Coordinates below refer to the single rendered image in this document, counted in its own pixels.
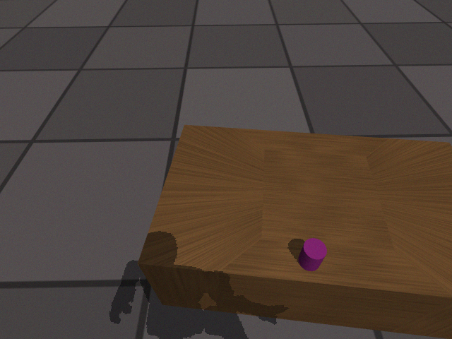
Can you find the can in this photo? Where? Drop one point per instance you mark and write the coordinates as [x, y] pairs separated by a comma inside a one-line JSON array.
[[312, 254]]

